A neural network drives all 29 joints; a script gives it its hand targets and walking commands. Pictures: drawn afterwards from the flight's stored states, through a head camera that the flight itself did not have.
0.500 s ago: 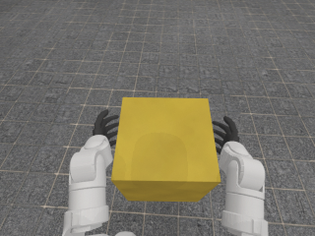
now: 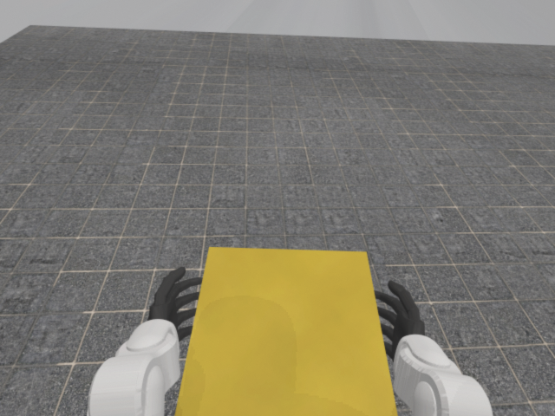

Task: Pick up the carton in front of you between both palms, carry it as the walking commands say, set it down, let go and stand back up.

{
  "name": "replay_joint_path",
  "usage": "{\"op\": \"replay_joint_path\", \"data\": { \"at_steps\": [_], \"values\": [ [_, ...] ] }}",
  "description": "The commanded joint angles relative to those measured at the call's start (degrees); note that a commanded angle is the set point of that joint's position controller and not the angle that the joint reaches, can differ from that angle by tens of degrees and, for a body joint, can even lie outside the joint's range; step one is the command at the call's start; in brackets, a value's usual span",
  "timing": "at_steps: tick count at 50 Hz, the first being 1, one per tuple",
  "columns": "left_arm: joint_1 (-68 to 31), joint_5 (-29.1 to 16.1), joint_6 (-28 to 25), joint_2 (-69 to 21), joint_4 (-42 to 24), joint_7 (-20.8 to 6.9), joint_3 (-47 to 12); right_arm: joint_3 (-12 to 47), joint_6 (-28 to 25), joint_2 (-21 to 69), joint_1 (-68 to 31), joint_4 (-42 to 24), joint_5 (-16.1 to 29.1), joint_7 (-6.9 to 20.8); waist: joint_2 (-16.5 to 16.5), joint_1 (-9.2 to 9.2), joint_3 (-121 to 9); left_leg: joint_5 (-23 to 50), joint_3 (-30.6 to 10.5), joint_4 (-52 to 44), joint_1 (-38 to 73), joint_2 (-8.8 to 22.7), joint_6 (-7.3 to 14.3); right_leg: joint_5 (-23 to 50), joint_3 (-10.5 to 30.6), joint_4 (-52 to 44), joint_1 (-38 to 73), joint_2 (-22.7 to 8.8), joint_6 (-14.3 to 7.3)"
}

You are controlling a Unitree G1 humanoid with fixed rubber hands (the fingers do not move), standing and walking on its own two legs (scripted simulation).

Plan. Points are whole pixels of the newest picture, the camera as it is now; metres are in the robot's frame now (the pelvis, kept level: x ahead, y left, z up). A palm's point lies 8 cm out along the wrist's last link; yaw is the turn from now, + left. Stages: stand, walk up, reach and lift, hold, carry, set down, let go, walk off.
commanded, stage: carry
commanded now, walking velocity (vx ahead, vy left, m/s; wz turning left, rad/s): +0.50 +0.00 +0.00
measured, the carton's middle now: (283, 360) +0.23 +0.00 +0.00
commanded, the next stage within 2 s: none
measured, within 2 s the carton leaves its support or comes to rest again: neither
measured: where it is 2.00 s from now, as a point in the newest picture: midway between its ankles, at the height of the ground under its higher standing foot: (275, 346)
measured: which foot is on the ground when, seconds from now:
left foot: down 0.00-0.34, up 0.36-0.80, down 0.82-1.00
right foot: up 0.00-0.32, down 0.34-0.82, up 0.84-0.96, down 0.98-1.00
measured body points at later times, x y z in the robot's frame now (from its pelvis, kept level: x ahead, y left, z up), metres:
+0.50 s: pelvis +0.34 -0.05 -0.01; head +0.34 -0.07 +0.44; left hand +0.56 +0.12 +0.05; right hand +0.59 -0.18 +0.05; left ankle +0.21 +0.06 -0.65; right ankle +0.41 -0.12 -0.75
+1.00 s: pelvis +0.59 -0.01 -0.01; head +0.59 +0.01 +0.44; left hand +0.84 +0.15 +0.07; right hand +0.84 -0.15 +0.07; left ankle +0.65 +0.09 -0.75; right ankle +0.54 -0.13 -0.74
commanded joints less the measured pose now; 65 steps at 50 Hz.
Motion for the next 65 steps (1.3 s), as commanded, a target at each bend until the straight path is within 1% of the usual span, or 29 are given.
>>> {"op": "replay_joint_path", "data": {
  "at_steps": [1, 7, 13, 16, 17, 18, 19, 20, 21, 22, 23, 25, 28, 31, 34, 38, 40, 41, 42, 43, 44, 46, 49, 50, 51, 52, 55, 58, 65],
  "values": [
    [-19.2, -9.1, -1.1, -42.5, -5.6, -2.5, -32.3, 32.3, -2.0, 41.8, -23.0, -8.0, 11.1, 4.3, 7.1, 0.80, -7.4, -2.4, -15.0, -15.2, 9.8, 15.8, 2.5, 6.4, 0.7, -6.6, -7.4, -3.2, 1.4],
    [-16.8, -8.1, -0.3, -37.9, -6.5, -0.9, -31.8, 30.4, -1.3, 36.3, -19.0, -7.6, 10.1, 3.4, 7.3, 0.49, -1.2, 11.9, -8.1, -14.9, 14.0, 12.6, 1.8, 15.6, -4.4, -21.7, -11.9, -2.3, 2.8],
    [-19.8, -9.0, 0.6, -32.8, -6.3, 0.6, -30.8, 27.9, -0.6, 31.8, -20.5, -6.5, 8.4, 0.8, 9.0, 0.37, 3.5, 23.2, -4.7, -12.9, 17.9, 12.8, 1.1, 18.8, -7.4, -33.1, -6.7, 0.2, -0.8],
    [-17.9, -9.2, 0.4, -32.4, -5.3, 1.0, -29.8, 28.4, -0.6, 31.8, -21.7, -7.4, 8.7, 0.2, 10.7, 2.09, -3.9, 43.0, 0.5, 4.1, 19.1, 11.1, -2.1, 14.7, -12.5, -36.7, 11.3, 5.9, -1.7],
    [-17.8, -9.3, 0.2, -32.7, -5.3, 0.9, -29.4, 28.8, -0.6, 31.8, -21.6, -7.7, 8.9, 0.2, 7.1, 2.95, -8.2, 35.7, 1.2, 16.1, 12.1, 8.8, -3.8, 11.0, -10.8, -37.4, 24.1, 5.1, -1.4],
    [-18.5, -9.3, 0.2, -32.5, -5.5, 0.8, -29.0, 29.7, -0.6, 32.5, -21.5, -8.6, 9.5, 0.2, -3.2, 3.37, -15.9, 17.6, -2.0, 33.3, -4.7, 5.7, -6.1, -0.8, 12.2, -37.8, 40.9, -10.9, -7.2],
    [-16.9, -10.2, -0.1, -34.3, -4.7, 0.4, -29.7, 30.2, -0.6, 32.9, -20.5, -10.3, 9.3, 0.5, -16.4, 3.05, -19.1, -14.1, -4.9, 48.9, -17.3, -2.6, -7.5, -0.7, 34.5, -47.7, 46.0, -21.2, -13.3],
    [-15.5, -10.5, -0.5, -36.8, -4.5, -0.2, -29.6, 31.4, -0.8, 35.6, -21.4, -9.4, 10.0, 0.9, -14.6, 2.54, -16.9, -15.7, -12.3, 56.0, -20.9, -0.2, -5.6, 8.4, 32.7, -49.8, 42.7, -19.9, -12.9],
    [-16.1, -10.8, -1.1, -39.8, -5.2, -1.1, -30.7, 32.2, -1.3, 38.9, -21.3, -9.1, 10.1, 1.6, -11.0, 2.38, -16.7, -13.5, -13.3, 57.0, -22.0, 2.6, -4.1, 14.7, 25.8, -48.2, 39.5, -18.3, -11.6],
    [-17.3, -11.0, -1.8, -42.3, -5.6, -1.9, -31.5, 32.7, -1.9, 41.7, -22.1, -8.8, 10.2, 2.3, -5.0, 2.23, -15.6, -10.4, -13.8, 53.9, -21.2, 5.2, -3.3, 16.6, 20.1, -48.2, 34.7, -16.9, -9.8],
    [-18.4, -11.0, -2.4, -44.0, -6.0, -2.7, -32.2, 33.0, -2.6, 43.8, -22.1, -8.3, 9.9, 3.0, -2.8, 1.96, -14.2, -7.6, -14.1, 50.0, -19.4, 6.9, -3.2, 13.4, 15.8, -49.9, 29.6, -15.7, -8.2],
    [-18.9, -11.3, -3.3, -46.0, -6.1, -3.9, -33.6, 33.4, -3.6, 45.8, -21.0, -7.5, 8.7, 3.7, -3.9, 1.69, -13.1, -4.4, -12.2, 42.8, -16.9, 7.4, -3.7, 5.1, 10.1, -53.3, 24.6, -13.7, -6.7],
    [-16.7, -11.5, -3.7, -44.2, -6.6, -4.9, -34.3, 33.4, -4.4, 45.6, -17.7, -6.9, 7.3, 3.8, -5.7, 1.77, -9.7, -2.2, -9.1, 31.9, -17.6, 7.4, -5.3, 1.8, 5.4, -56.9, 22.3, -12.8, -7.3],
    [-14.7, -11.3, -3.5, -40.9, -7.4, -4.8, -34.1, 32.8, -4.2, 43.0, -15.7, -7.1, 6.7, 3.1, -5.4, 1.79, -5.7, 2.3, -5.7, 20.7, -17.3, 6.1, -6.6, 14.6, -0.3, -55.4, 22.4, -10.8, -6.8],
    [-14.1, -10.8, -2.8, -37.2, -8.2, -3.5, -32.7, 32.8, -3.4, 39.7, -17.0, -9.0, 7.5, 2.2, -7.5, 1.97, -4.3, 6.0, -2.9, 14.5, -15.4, 3.9, -6.3, 27.9, -4.4, -51.3, 24.2, -9.2, -5.0],
    [-13.8, -9.6, -1.3, -32.8, -8.1, -1.2, -30.5, 31.6, -1.6, 34.1, -18.5, -10.2, 8.9, 0.9, -8.1, 2.32, -2.9, 11.4, -0.5, 7.9, -9.5, 1.9, -6.0, 33.7, -6.8, -44.2, 25.2, -7.9, -3.4],
    [-14.9, -9.4, -0.3, -30.6, -8.2, -0.2, -29.6, 30.3, -0.7, 31.7, -18.1, -9.8, 8.7, 0.4, -5.1, 1.54, -3.1, 20.4, 1.0, -1.6, 1.0, 1.4, -5.9, 33.7, -8.6, -35.7, 21.9, -5.9, -0.6],
    [-15.4, -9.2, 0.2, -29.4, -8.1, 0.2, -29.1, 29.3, -0.2, 30.3, -17.8, -9.4, 8.4, 0.2, -3.7, 1.49, -5.4, 31.2, -2.9, -0.7, 10.2, 6.2, -5.5, 28.4, -8.1, -31.6, 17.1, -5.3, 1.6],
    [-16.9, -9.5, 0.9, -28.6, -8.9, 0.6, -29.4, 28.5, 0.1, 29.4, -18.3, -8.9, 8.1, -0.1, 5.1, 1.14, -10.6, 57.4, -12.6, 5.5, 21.7, 16.2, -1.1, 10.2, -6.3, -22.3, 10.1, -2.7, 3.7],
    [-17.0, -10.7, 1.4, -28.9, -9.8, 0.6, -30.5, 28.1, 0.1, 30.0, -17.7, -8.1, 8.8, -0.3, 12.6, 0.11, -16.7, 62.3, -19.9, 5.1, 29.1, 21.9, 5.9, -8.8, -3.5, -16.6, 4.1, 0.7, 4.4],
    [-17.4, -11.3, 1.7, -30.1, -10.6, 0.3, -31.5, 27.8, 0.0, 32.0, -16.8, -7.8, 9.5, -0.2, 13.6, 0.33, -17.1, 54.6, -21.7, 1.7, 25.2, 22.2, 7.0, -17.3, -0.5, -15.8, 4.2, 0.7, 3.6],
    [-19.4, -11.6, 1.3, -34.9, -9.9, -0.6, -32.7, 28.4, -0.5, 36.5, -18.8, -8.4, 9.9, 0.9, 9.4, 0.88, -15.1, 38.9, -17.8, -1.4, 19.2, 19.4, 4.0, -19.4, 1.4, -27.1, 7.6, -0.7, 1.8],
    [-20.4, -11.1, 0.2, -40.3, -9.3, -1.8, -33.2, 30.3, -1.4, 40.8, -21.6, -9.6, 10.7, 2.6, 9.2, 1.44, -16.1, 19.5, -10.6, -2.1, 12.6, 14.2, -0.8, 0.4, -2.2, -40.9, 18.0, -0.2, 1.7],
    [-20.2, -11.0, -0.1, -41.0, -9.5, -2.0, -33.5, 31.0, -1.6, 41.3, -22.2, -10.3, 11.0, 3.0, 7.3, 1.47, -15.9, 15.5, -8.6, -1.5, 11.0, 12.8, -2.0, 4.4, -1.5, -42.5, 19.2, -2.1, 1.9],
    [-20.6, -10.6, -0.2, -41.3, -9.7, -2.0, -33.2, 31.9, -1.6, 41.7, -24.0, -10.9, 11.4, 3.3, 4.3, 1.21, -14.2, 16.7, -7.2, 0.2, 10.5, 11.6, -2.8, 7.2, -0.2, -42.3, 18.7, -4.0, 2.2],
    [-20.4, -10.2, -0.1, -40.6, -9.6, -2.0, -32.7, 32.1, -1.4, 41.3, -24.3, -10.7, 11.4, 3.3, 1.4, 1.03, -12.7, 21.2, -7.0, 2.4, 9.4, 10.6, -3.3, 15.4, 0.6, -39.6, 18.8, -5.6, 2.1],
    [-17.5, -9.4, 0.6, -37.2, -7.6, -1.5, -31.2, 31.3, -0.6, 38.0, -21.4, -9.1, 10.4, 2.7, 0.2, 1.05, -12.6, 31.5, -7.0, 7.6, 9.3, 10.4, -3.1, 25.0, -0.1, -36.8, 18.9, -5.6, 2.3],
    [-16.0, -8.9, 1.0, -35.1, -6.3, -1.0, -30.0, 30.5, 0.1, 36.2, -19.9, -8.0, 9.5, 1.9, -0.8, 1.11, -12.6, 35.7, -6.2, 10.8, 8.4, 9.8, -3.3, 34.0, -0.2, -35.0, 19.0, -5.2, 2.3],
    [-19.4, -10.5, 0.5, -37.0, -7.6, -1.4, -31.2, 30.5, -0.4, 38.1, -22.0, -8.5, 9.2, 1.7, -0.6, 1.32, -11.4, 33.1, -5.1, 11.7, 8.1, 9.0, -4.1, 37.4, 0.0, -35.2, 19.0, -4.9, 2.0]
  ]
}}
